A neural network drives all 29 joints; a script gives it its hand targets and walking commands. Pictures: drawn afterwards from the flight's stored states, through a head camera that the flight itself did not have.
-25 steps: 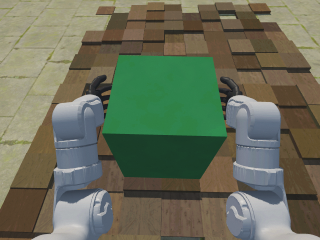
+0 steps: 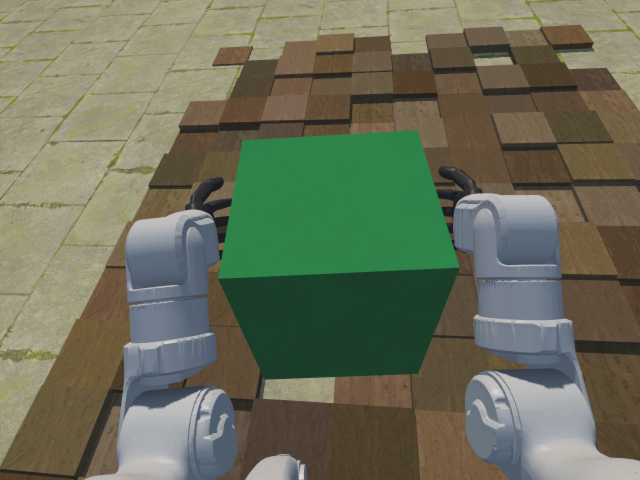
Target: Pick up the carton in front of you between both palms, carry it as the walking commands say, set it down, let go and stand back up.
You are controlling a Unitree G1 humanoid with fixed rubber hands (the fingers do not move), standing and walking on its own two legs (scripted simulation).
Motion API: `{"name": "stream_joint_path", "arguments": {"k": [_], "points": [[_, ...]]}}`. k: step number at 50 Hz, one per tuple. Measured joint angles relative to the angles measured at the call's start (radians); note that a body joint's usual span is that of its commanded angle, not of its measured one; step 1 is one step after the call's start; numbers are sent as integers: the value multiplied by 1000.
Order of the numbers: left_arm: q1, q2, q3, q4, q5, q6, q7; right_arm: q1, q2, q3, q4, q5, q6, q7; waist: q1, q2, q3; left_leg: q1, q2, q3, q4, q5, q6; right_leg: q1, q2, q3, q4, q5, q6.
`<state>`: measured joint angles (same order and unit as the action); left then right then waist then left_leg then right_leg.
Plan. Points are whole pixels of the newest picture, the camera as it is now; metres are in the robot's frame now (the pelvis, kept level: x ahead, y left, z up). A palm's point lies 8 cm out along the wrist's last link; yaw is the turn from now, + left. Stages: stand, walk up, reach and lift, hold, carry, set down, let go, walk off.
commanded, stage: carry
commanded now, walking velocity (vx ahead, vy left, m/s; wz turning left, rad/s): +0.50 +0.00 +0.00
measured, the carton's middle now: (335, 264) +0.38 +0.00 +0.06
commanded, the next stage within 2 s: none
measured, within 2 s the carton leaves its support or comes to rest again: neither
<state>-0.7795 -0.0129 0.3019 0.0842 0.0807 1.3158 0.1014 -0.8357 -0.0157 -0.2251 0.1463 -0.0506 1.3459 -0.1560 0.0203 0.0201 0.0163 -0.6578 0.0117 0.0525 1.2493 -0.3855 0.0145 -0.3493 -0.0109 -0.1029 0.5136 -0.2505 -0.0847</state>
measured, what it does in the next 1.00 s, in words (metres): walks ahead: left foot 0.04 m higher, then right foot 0.05 m lower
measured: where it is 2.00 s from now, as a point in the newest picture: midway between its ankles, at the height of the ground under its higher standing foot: (342, 193)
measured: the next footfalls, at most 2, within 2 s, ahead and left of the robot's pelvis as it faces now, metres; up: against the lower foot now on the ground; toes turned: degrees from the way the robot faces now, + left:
left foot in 0.28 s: +0.39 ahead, +0.08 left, +0.04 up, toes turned +3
right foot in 0.84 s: +0.69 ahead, -0.09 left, -0.01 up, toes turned -5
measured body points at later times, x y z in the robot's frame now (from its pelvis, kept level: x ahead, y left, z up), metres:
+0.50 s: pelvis +0.31 +0.04 +0.02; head +0.36 +0.03 +0.47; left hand +0.71 +0.14 +0.14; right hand +0.67 -0.16 +0.14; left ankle +0.35 +0.08 -0.70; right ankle +0.30 -0.10 -0.63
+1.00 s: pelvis +0.63 -0.03 -0.02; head +0.65 -0.04 +0.43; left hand +1.00 +0.13 +0.11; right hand +1.01 -0.18 +0.10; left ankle +0.58 +0.09 -0.65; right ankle +0.65 -0.09 -0.75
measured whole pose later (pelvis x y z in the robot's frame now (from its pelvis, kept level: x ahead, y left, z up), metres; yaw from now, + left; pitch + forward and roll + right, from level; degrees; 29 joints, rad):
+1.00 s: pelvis +0.63 -0.03 -0.02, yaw +0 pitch +3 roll +1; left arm -0.78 -0.01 0.27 0.20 0.09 1.30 0.12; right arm -0.80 -0.02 -0.24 0.23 -0.05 1.32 -0.14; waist 0.03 0.01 -0.03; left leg -0.57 -0.01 0.01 1.24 -0.39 0.03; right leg -0.37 0.04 -0.10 0.55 -0.25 -0.10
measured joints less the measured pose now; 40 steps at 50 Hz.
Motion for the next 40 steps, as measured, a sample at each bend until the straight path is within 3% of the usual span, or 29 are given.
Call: {"name": "stream_joint_path", "arguments": {"k": [8, 13, 15, 18, 21, 26, 32, 36, 40], "points": [[41, -23, 2, -135, -32, -41, 20, 58, 51, -25, -174, -22, -31, -5, 38, -12, 0, -207, 12, 26, -13, 39, 28, 171, 17, 16, -57, -120, 9], [25, -2, -19, -90, -44, -49, 21, 48, 44, -28, -152, -33, -28, 0, 45, -12, -67, -94, -24, 87, -446, 204, 63, 292, 15, 21, -79, -199, 32], [18, 24, -20, -44, -48, -46, 16, 39, 51, -19, -91, -46, -43, 6, 8, -29, -70, -15, -51, 113, -526, 249, 91, 252, -10, 14, 126, -185, 43], [15, 49, -16, 28, -50, -50, 3, 42, 52, 10, -18, -57, -57, 8, -55, -32, -33, 34, -61, 109, -484, 168, 113, 24, 35, 111, 686, -198, 57], [36, 22, -26, 1, -26, -31, 6, 93, 40, 16, -52, -25, -49, 4, -87, -26, 1, 125, -67, 99, -556, 149, 105, -152, 37, 133, 831, -146, 42], [34, -9, -32, -97, 3, -28, 13, 88, 26, -8, -120, 19, -64, -3, -105, -7, 19, 241, -59, 80, -674, 132, 110, -298, -15, 109, 548, -146, 51], [18, -11, -19, -154, 12, -15, 14, 42, 23, -15, -130, 25, -65, -2, -111, -19, -34, 367, -63, 50, -747, 63, 88, -322, -40, 95, 287, 118, 64], [-7, 13, -16, -107, 10, 10, 13, 11, 16, -6, -66, 19, -55, 3, -111, -43, -87, 454, -70, 29, -738, -27, 67, -281, -33, 82, 137, 248, 74], [-36, 34, -8, -25, 6, 35, 11, -1, 10, 8, 6, 12, -38, 8, -107, -73, -125, 532, -76, 33, -638, -118, 44, -182, -18, 43, -54, 357, 58]]}}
